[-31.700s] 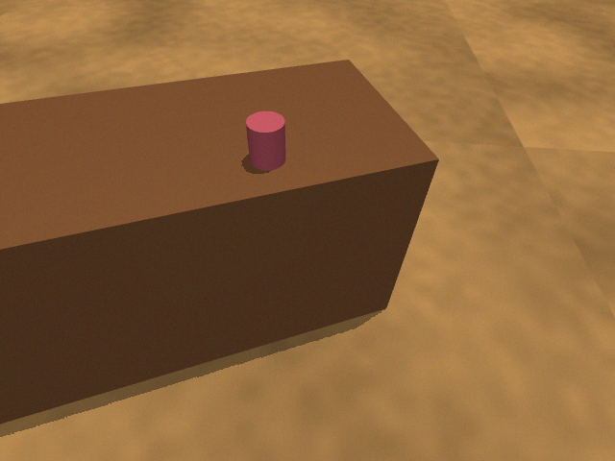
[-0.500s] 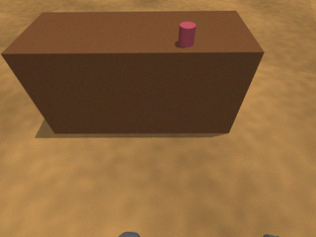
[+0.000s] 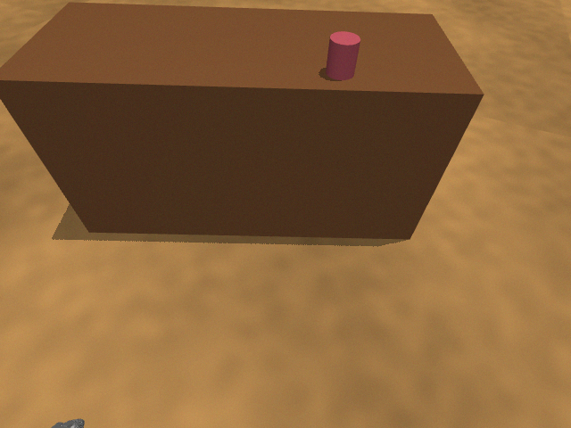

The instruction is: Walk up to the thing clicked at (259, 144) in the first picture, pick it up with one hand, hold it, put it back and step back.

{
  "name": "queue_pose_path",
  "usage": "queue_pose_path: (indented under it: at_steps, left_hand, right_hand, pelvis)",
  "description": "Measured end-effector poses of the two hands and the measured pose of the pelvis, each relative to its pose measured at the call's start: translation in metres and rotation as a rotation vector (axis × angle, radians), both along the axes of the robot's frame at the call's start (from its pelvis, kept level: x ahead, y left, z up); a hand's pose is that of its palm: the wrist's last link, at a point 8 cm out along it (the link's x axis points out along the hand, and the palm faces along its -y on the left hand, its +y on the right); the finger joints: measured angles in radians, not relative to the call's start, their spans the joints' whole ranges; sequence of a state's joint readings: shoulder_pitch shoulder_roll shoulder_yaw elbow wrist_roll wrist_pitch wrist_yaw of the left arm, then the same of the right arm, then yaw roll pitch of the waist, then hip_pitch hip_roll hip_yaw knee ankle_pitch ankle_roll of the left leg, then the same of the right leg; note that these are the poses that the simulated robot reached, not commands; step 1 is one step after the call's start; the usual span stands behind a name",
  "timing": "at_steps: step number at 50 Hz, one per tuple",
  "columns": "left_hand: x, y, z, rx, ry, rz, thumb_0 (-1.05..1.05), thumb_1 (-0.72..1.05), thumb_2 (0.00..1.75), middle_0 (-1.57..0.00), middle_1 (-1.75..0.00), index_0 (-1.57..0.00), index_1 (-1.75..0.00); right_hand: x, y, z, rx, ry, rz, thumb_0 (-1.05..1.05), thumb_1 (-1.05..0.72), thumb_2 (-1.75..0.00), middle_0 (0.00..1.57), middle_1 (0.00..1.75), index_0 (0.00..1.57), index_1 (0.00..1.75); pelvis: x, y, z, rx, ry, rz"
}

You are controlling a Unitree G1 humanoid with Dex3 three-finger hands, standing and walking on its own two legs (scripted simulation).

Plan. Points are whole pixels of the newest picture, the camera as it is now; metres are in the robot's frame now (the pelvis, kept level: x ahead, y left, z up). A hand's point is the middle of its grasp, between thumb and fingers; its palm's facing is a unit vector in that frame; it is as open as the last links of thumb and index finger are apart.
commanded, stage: step back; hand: right
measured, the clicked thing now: (342, 56) +1.06 -0.17 -0.01
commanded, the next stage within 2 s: stand in 0.34 s
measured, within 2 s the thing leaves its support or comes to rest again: neither
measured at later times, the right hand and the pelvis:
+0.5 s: hand out of the picture +0.13 -0.24 -0.13, palm faces -0.04 +0.94 -0.35, open 7.4 cm; pelvis +0.03 +0.01 +0.02, yaw +1 degrees
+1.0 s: hand out of the picture +0.09 -0.25 -0.13, palm faces -0.04 +0.95 -0.32, open 7.4 cm; pelvis +0.01 -0.01 +0.03, yaw +1 degrees
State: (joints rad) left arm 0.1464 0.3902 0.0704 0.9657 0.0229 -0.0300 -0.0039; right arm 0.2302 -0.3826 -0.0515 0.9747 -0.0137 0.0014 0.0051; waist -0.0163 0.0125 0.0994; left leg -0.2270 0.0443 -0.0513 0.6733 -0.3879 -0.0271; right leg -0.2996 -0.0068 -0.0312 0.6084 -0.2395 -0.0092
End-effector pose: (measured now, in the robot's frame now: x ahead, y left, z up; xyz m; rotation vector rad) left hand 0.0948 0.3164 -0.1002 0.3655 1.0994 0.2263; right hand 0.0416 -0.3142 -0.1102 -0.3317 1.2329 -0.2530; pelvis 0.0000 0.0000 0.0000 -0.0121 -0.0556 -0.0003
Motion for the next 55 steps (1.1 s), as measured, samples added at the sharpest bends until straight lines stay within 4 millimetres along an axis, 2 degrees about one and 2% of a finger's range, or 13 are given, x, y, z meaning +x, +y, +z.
queue_pose_path:
  at_steps: [6, 15, 20, 26, 31, 39, 55]
  left_hand:
    - [0.012, -0.016, 0.003, -0.024, -0.009, 0.008, 0.01, 0.90, 0.90, -0.21, -0.30, -0.20, -0.30]
    - [0.029, -0.006, -0.003, -0.049, 0.000, 0.042, 0.01, 0.90, 0.90, -0.21, -0.30, -0.20, -0.30]
    - [0.027, -0.002, -0.003, -0.051, 0.032, 0.052, 0.01, 0.90, 0.90, -0.21, -0.30, -0.20, -0.30]
    - [0.017, -0.009, -0.001, -0.066, 0.070, 0.051, 0.01, 0.90, 0.90, -0.20, -0.30, -0.20, -0.30]
    - [0.009, -0.014, 0.002, -0.074, 0.079, 0.053, 0.01, 0.90, 0.90, -0.21, -0.30, -0.20, -0.30]
    - [-0.008, -0.018, 0.006, -0.066, 0.097, 0.056, 0.01, 0.90, 0.90, -0.21, -0.30, -0.20, -0.30]
    - [-0.032, -0.021, 0.008, -0.047, 0.130, 0.059, 0.01, 0.90, 0.90, -0.21, -0.30, -0.20, -0.30]
  right_hand:
    - [0.032, 0.002, -0.003, 0.013, -0.012, 0.027, 0.01, -0.91, -0.90, 0.20, 0.30, 0.20, 0.29]
    - [0.052, 0.021, -0.001, 0.022, 0.014, 0.062, 0.01, -0.91, -0.90, 0.20, 0.30, 0.20, 0.29]
    - [0.068, 0.028, 0.006, 0.032, -0.009, 0.072, 0.01, -0.91, -0.90, 0.21, 0.30, 0.20, 0.30]
    - [0.088, 0.030, 0.015, 0.040, -0.064, 0.082, 0.01, -0.91, -0.90, 0.21, 0.30, 0.20, 0.30]
    - [0.095, 0.030, 0.020, 0.045, -0.093, 0.086, 0.01, -0.91, -0.90, 0.21, 0.30, 0.20, 0.30]
    - [0.085, 0.025, 0.020, 0.057, -0.081, 0.084, 0.01, -0.91, -0.90, 0.21, 0.30, 0.20, 0.29]
    - [0.028, 0.011, 0.010, 0.067, 0.032, 0.044, 0.01, -0.91, -0.90, 0.21, 0.30, 0.20, 0.29]
  pelvis:
    - [0.011, -0.002, 0.003, 0.018, 0.017, 0.017]
    - [0.023, 0.007, 0.006, 0.013, 0.028, 0.023]
    - [0.028, 0.007, 0.011, 0.009, 0.023, 0.023]
    - [0.030, 0.007, 0.017, 0.008, 0.007, 0.022]
    - [0.027, 0.006, 0.021, 0.010, -0.003, 0.021]
    - [0.019, 0.000, 0.024, 0.013, -0.007, 0.021]
    - [0.006, -0.009, 0.025, 0.013, -0.001, 0.022]
